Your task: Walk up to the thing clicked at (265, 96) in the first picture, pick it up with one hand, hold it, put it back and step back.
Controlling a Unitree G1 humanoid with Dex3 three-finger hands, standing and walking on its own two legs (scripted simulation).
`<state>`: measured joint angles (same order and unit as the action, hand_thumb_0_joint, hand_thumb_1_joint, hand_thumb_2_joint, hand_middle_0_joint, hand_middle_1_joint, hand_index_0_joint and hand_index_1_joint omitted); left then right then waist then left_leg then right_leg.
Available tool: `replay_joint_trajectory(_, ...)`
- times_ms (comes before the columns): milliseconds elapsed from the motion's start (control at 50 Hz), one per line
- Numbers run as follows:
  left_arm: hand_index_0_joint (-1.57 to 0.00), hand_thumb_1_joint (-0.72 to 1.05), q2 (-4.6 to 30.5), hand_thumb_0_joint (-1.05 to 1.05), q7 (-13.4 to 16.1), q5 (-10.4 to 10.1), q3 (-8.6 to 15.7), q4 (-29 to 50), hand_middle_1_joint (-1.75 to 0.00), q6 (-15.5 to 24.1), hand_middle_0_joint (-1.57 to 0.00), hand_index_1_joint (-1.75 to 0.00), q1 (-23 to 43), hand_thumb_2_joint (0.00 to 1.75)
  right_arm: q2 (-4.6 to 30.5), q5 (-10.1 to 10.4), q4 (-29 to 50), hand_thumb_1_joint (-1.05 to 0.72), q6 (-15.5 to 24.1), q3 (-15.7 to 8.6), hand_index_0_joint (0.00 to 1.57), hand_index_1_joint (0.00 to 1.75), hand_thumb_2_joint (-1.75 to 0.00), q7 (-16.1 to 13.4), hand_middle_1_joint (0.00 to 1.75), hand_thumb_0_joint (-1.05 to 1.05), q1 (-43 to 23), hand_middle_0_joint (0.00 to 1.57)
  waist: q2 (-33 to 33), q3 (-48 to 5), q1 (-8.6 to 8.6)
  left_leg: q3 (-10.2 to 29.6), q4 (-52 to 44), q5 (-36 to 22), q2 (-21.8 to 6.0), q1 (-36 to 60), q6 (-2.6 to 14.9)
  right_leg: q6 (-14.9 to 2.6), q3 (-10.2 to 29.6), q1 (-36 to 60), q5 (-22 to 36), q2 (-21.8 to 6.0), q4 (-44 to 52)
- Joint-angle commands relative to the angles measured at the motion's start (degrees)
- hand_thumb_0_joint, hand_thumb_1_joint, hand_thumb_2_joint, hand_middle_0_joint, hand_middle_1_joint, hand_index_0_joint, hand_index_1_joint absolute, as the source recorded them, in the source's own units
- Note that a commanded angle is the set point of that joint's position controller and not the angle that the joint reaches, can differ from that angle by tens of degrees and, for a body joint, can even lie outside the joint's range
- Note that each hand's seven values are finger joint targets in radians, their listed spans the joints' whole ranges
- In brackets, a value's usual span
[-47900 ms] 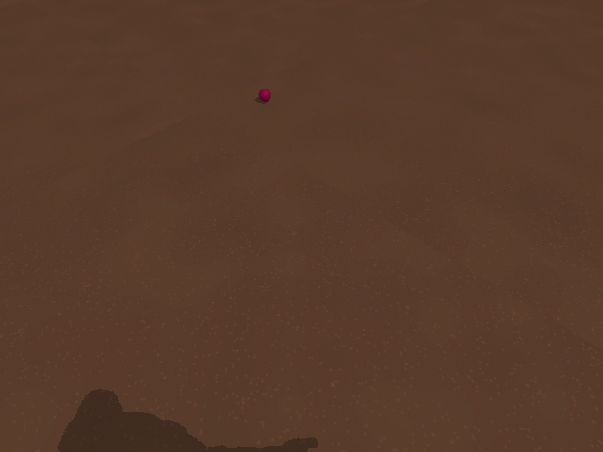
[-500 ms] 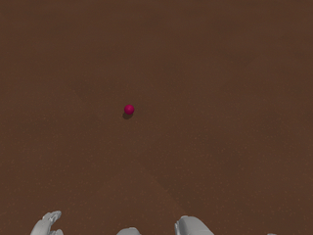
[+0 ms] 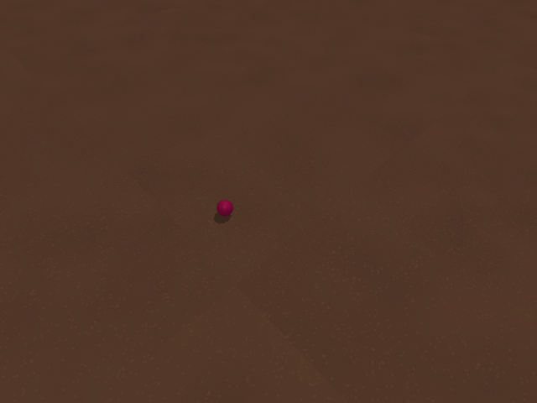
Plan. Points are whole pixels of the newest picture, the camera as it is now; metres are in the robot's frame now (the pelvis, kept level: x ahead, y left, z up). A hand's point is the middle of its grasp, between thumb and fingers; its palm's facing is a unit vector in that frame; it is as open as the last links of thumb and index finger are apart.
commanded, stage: step back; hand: left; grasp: from above
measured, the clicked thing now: (224, 207) +1.08 +0.28 -0.73
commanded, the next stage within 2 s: stand in 0.56 s
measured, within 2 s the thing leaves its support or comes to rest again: neither
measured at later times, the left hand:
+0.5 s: hand out of the picture +0.12 +0.27 -0.15, palm faces +0.04 -0.93 -0.35, open 7.4 cm
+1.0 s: hand out of the picture +0.14 +0.26 -0.14, palm faces +0.01 -0.95 -0.33, open 7.4 cm
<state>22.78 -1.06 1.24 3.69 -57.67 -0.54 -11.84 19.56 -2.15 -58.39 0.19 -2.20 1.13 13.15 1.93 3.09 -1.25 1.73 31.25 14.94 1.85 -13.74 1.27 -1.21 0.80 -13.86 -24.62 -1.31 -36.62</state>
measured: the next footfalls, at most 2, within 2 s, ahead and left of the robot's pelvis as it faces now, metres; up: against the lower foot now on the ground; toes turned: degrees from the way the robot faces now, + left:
none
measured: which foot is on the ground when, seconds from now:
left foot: down 0.00-1.00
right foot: down 0.00-1.00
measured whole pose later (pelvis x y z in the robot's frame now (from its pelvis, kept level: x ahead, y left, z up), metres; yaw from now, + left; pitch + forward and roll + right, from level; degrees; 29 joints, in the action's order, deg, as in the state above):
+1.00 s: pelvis +0.04 +0.01 +0.02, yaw +1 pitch -3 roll +0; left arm 19.5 -0.2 0.4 0.4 -63.7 0.7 -3.3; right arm 19.1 -0.1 -63.7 0.9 -0.1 -0.1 2.1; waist 0.5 4.1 -0.3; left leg -0.1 18.1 9.8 1.4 -5.2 1.1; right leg 0.9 -0.8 -3.2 -11.4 -1.2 -17.8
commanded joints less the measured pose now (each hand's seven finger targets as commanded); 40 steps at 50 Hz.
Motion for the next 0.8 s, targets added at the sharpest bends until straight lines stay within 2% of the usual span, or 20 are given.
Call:
replay_joint_trajectory(0, -0.20, 0.90, 9.0, 0.00, 0.7, 0.0, 2.1, 2.5, -0.30, 2.7, -0.20, -0.30, 1.9, 0.90, 14.8, 0.4, 4.9, -0.90, 1.9, -3.1, 0.20, 0.30, -0.90, -0.7, 0.30, 0.00, -6.8, 0.20, -11.3, -0.3, -0.98, 13.9, -14.7, 13.3, -10.7, -6.4, 4.04, -1.25, -1.2, 6.1, 4.0, 0.5, 11.1)
replay_joint_trajectory(20, -0.20, 0.90, 9.5, 0.00, 1.0, 0.2, 2.2, 2.1, -0.30, 3.0, -0.20, -0.30, 1.5, 0.90, 13.6, 0.7, 5.2, -0.90, 1.7, -2.8, 0.20, 0.30, -0.90, -0.7, 0.30, 0.00, -7.3, 0.20, -10.6, -2.3, -1.48, 11.6, -12.4, 9.9, -9.2, -6.9, 2.51, -1.69, 0.1, 9.4, 5.6, -0.2, 13.0)
replay_joint_trajectory(60, -0.20, 0.90, 12.7, 0.00, 1.1, 0.8, 2.7, 1.7, -0.30, 3.2, -0.20, -0.30, 1.1, 0.90, 12.7, 1.0, 5.3, -0.90, 1.4, -2.7, 0.20, 0.30, -0.90, -0.7, 0.30, 0.00, -6.8, 0.20, -3.9, -1.0, -1.47, 8.2, -6.1, 14.8, -4.6, -11.8, 0.32, -4.22, 8.9, 10.1, -4.7, -4.7, 16.3)
replay_joint_trajectory(100, -0.20, 0.90, 15.4, 0.00, 1.3, 1.0, 3.5, 1.5, -0.30, 3.4, -0.20, -0.30, 1.0, 0.90, 11.7, 0.6, 5.0, -0.90, 1.3, -2.6, 0.20, 0.30, -0.90, -0.9, 0.30, 0.00, -6.5, 0.20, 3.3, 1.4, -1.46, 2.6, 6.5, 12.4, 0.1, -15.5, -0.39, -8.65, 19.8, 9.1, -12.7, -14.1, 22.8)
replay_joint_trajectory(140, -0.20, 0.90, 14.8, 0.00, 1.5, 0.7, 3.4, 3.3, -0.30, 3.8, -0.20, -0.30, 4.7, 0.90, 12.2, 0.5, 4.4, -0.90, 1.8, -2.8, 0.20, 0.30, -0.90, -1.1, 0.30, 0.00, -4.5, 0.20, 3.3, 4.0, -0.34, 3.2, 10.2, 12.2, -2.7, -13.3, -0.81, -11.33, 20.2, 3.8, -1.6, -18.3, 22.2)
replay_joint_trajectory(220, -0.20, 0.90, 11.4, 0.00, 1.1, 0.2, 1.7, 3.9, -0.30, 3.1, -0.20, -0.30, 9.1, 0.90, 11.2, 0.4, 1.5, -0.90, 2.9, -3.5, 0.20, 0.30, -0.90, -1.1, 0.30, 0.00, 0.2, 0.20, 3.6, -2.6, 3.37, 2.1, -7.6, -4.5, -2.7, 5.6, -0.08, -4.31, 4.2, -1.3, 20.9, -9.6, 10.9)
replay_joint_trajectory(240, -0.20, 0.90, 9.3, 0.00, 1.0, -0.2, 1.0, 4.2, -0.30, 2.9, -0.20, -0.30, 8.4, 0.90, 13.4, 0.1, 1.9, -0.90, 3.3, -4.1, 0.20, 0.30, -0.90, -1.3, 0.30, 0.00, -0.2, 0.20, -2.0, -3.8, 2.91, 10.9, -10.4, -9.6, -8.8, 7.4, 2.20, -1.29, -0.2, -3.1, 20.2, -4.9, 4.6)
replay_joint_trajectory(260, -0.20, 0.90, 8.4, 0.00, 0.9, -0.7, 0.9, 3.9, -0.30, 2.6, -0.20, -0.30, 8.1, 0.90, 15.7, 0.2, 2.3, -0.90, 3.4, -4.4, 0.20, 0.30, -0.90, -1.2, 0.30, 0.00, -1.6, 0.20, -6.8, -4.0, 1.70, 19.2, -13.0, -4.6, -14.2, 6.8, 6.28, 0.26, -3.1, -5.4, 5.0, 0.0, -0.2)
replay_joint_trajectory(280, -0.20, 0.90, 9.3, 0.00, 1.1, -0.7, 1.3, 3.3, -0.30, 2.4, -0.20, -0.30, 7.3, 0.90, 17.9, 0.6, 2.4, -0.90, 3.3, -4.9, 0.20, 0.30, -0.90, -1.2, 0.30, 0.00, -2.0, 0.20, -7.5, -3.5, 1.58, 21.9, -12.8, -2.1, -17.7, 6.2, 10.61, -0.38, -2.7, -5.1, -3.1, 0.8, -1.2)
replay_joint_trajectory(300, -0.20, 0.90, 9.4, 0.00, 1.2, -0.5, 1.1, 3.0, -0.30, 2.4, -0.20, -0.30, 7.7, 0.90, 17.4, 0.4, 2.4, -0.90, 3.2, -4.7, 0.20, 0.30, -0.90, -1.3, 0.30, 0.00, -2.8, 0.20, -7.6, -2.9, 1.73, 22.4, -12.9, -4.8, -18.4, 6.4, 11.69, -0.61, -1.3, -6.3, -5.5, 0.2, -2.1)
replay_joint_trajectory(340, -0.20, 0.90, 8.3, 0.00, 1.4, -0.6, 0.8, 2.4, -0.30, 2.8, -0.20, -0.30, 6.4, 0.90, 15.6, 0.4, 3.1, -0.90, 3.2, -3.9, 0.20, 0.30, -0.90, -1.6, 0.30, 0.00, -5.2, 0.20, -9.8, -3.5, 0.63, 17.3, -9.9, -16.3, -16.6, 8.2, 9.36, -1.01, -0.4, -5.3, -2.2, -1.0, 2.6)
replay_joint_trajectory(380, -0.20, 0.90, 8.7, 0.00, 1.7, -0.6, 1.0, 0.5, -0.30, 3.7, -0.20, -0.30, 3.4, 0.90, 13.2, 1.2, 3.5, -0.90, 2.7, -3.0, 0.20, 0.30, -0.90, -1.6, 0.30, 0.00, -8.8, 0.20, -8.5, -6.2, -1.48, 9.2, -4.7, -26.8, -12.1, 2.7, 4.45, -0.73, 0.6, 6.7, 14.6, -2.2, 12.9)
replay_joint_trajectory(420, -0.20, 0.90, 12.7, 0.00, 2.2, -0.1, 2.0, -0.4, -0.30, 4.3, -0.20, -0.30, 0.7, 0.90, 11.4, 1.8, 4.3, -0.90, 2.3, -2.6, 0.20, 0.30, -0.90, -1.6, 0.30, 0.00, -9.5, 0.20, -2.4, -9.0, -1.54, 2.6, 3.0, -18.3, -5.6, -4.4, 0.55, -3.35, 8.3, 15.6, 27.0, -8.2, 14.4)
replay_joint_trajectory(440, -0.20, 0.90, 15.2, 0.00, 1.9, 0.0, 2.5, -0.2, -0.30, 4.1, -0.20, -0.30, 2.9, 0.90, 10.6, 1.8, 4.0, -0.90, 2.0, -2.6, 0.20, 0.30, -0.90, -1.7, 0.30, 0.00, -8.6, 0.20, 0.2, -7.5, -0.35, 0.4, 4.1, -5.0, -2.8, -5.4, -0.53, -7.29, 12.1, 13.9, 25.7, -12.7, 13.3)
replay_joint_trajectory(460, -0.20, 0.90, 14.9, 0.00, 1.9, 0.0, 2.3, 0.9, -0.30, 4.0, -0.20, -0.30, 4.9, 0.90, 10.6, 1.2, 3.2, -0.90, 2.0, -2.5, 0.20, 0.30, -0.90, -1.9, 0.30, 0.00, -7.9, 0.20, 0.4, -5.7, 0.37, 0.1, 2.8, -2.6, -3.4, -5.3, -0.82, -8.86, 12.4, 12.6, 26.2, -14.5, 12.1)
replay_joint_trajectory(500, -0.20, 0.90, 13.5, 0.00, 2.1, -0.2, 1.8, 1.6, -0.30, 3.7, -0.20, -0.30, 7.2, 0.90, 11.2, 0.7, 2.1, -0.90, 2.2, -2.8, 0.20, 0.30, -0.90, -1.7, 0.30, 0.00, -7.8, 0.20, 1.4, -4.5, 0.95, 0.7, 0.2, -8.2, -4.5, -2.8, 0.14, -7.24, 8.1, 9.7, 28.7, -12.2, 11.0)
replay_joint_trajectory(540, -0.20, 0.90, 9.1, 0.00, 2.1, -1.6, -0.1, 0.6, -0.30, 3.3, -0.20, -0.30, 7.2, 0.90, 12.2, 1.5, 1.6, -0.90, 2.8, -2.1, 0.20, 0.30, -0.90, -1.6, 0.30, 0.00, -7.5, 0.20, 0.1, -6.4, 1.33, 6.2, -5.0, -30.3, -8.3, 8.1, 2.07, -1.87, 4.0, 4.9, 37.8, -6.5, 8.1)
replay_joint_trajectory(560, -0.20, 0.90, 8.7, 0.00, 2.1, -1.8, -0.2, 0.5, -0.30, 2.9, -0.20, -0.30, 6.5, 0.90, 13.5, 1.5, 1.1, -0.90, 3.0, -2.4, 0.20, 0.30, -0.90, -1.8, 0.30, 0.00, -7.6, 0.20, -0.3, -7.4, 1.03, 6.9, -4.0, -36.9, -10.0, 10.3, 2.82, -0.38, 2.2, 5.6, 36.4, -5.0, 8.8)
replay_joint_trajectory(600, -0.20, 0.90, 9.1, 0.00, 2.3, -1.9, -0.3, 0.3, -0.30, 2.6, -0.20, -0.30, 7.5, 0.90, 14.3, 1.7, 0.3, -0.90, 3.0, -2.1, 0.20, 0.30, -0.90, -2.2, 0.30, 0.00, -7.4, 0.20, -2.7, -8.9, 1.17, 6.5, -4.7, -42.5, -10.5, 11.5, 2.48, -0.13, 1.9, 8.8, 35.5, -4.6, 8.8)
replay_joint_trajectory(780, -0.20, 0.90, 8.5, 0.00, 2.0, -1.1, -0.8, -1.9, -0.30, 2.3, -0.20, -0.30, 9.2, 0.90, 12.4, 2.1, -0.4, -0.90, 2.0, -0.7, 0.20, 0.30, -0.90, -2.2, 0.30, 0.00, -12.6, 0.20, -3.8, -9.0, 0.85, 4.3, -11.4, -30.7, -9.5, 11.8, 0.44, 0.34, 2.2, 13.6, 32.7, -5.7, 16.5)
